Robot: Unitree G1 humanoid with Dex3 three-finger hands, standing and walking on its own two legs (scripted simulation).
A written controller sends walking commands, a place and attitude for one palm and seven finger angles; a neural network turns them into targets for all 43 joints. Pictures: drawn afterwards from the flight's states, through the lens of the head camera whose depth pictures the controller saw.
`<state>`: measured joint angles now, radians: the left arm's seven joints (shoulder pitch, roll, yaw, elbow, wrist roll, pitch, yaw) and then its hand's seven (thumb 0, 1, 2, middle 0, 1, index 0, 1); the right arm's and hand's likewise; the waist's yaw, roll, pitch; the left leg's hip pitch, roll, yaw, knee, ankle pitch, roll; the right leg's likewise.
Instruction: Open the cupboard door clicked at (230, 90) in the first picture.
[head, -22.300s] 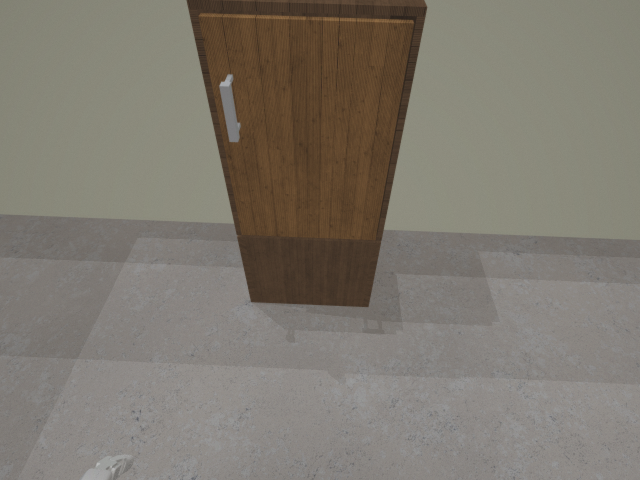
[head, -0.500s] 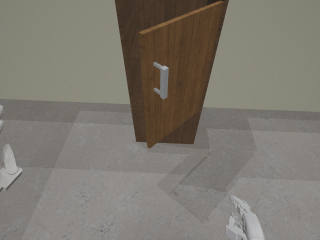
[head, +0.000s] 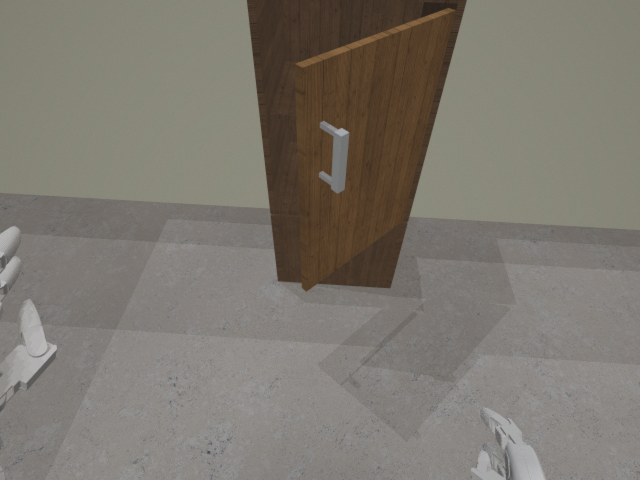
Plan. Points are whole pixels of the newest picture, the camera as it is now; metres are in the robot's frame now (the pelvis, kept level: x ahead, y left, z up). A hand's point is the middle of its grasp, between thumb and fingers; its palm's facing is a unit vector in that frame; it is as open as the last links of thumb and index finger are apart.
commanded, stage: stop stepping back and stand still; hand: left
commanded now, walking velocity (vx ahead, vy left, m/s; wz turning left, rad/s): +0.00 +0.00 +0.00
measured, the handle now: (332, 157) +0.64 +0.02 +0.05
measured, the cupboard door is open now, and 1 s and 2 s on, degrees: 46 46 46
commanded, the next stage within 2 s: let the arm hang, fingers relaxed in 0.18 s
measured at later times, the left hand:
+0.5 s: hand out of the picture +0.12 +0.20 -0.13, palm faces -0.02 -0.95 -0.32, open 7.4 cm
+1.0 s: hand out of the picture -0.01 +0.17 -0.17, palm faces +0.06 -0.97 -0.24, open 7.4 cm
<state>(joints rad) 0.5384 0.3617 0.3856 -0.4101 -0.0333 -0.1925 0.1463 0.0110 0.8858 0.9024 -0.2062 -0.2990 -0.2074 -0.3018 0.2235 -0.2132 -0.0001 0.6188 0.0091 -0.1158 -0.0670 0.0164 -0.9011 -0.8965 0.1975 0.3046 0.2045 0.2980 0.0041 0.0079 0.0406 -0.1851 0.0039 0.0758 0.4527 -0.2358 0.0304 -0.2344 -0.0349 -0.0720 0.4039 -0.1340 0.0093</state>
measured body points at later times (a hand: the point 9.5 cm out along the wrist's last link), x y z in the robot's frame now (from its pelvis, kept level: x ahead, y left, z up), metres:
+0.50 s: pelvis -0.01 -0.01 -0.01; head +0.02 -0.03 +0.44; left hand +0.12 +0.25 -0.11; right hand +0.11 -0.27 -0.15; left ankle +0.01 +0.10 -0.74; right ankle +0.05 -0.13 -0.74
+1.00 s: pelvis +0.00 -0.02 +0.00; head +0.02 -0.03 +0.45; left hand -0.01 +0.22 -0.15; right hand -0.01 -0.22 -0.17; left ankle +0.01 +0.10 -0.74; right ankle +0.05 -0.13 -0.74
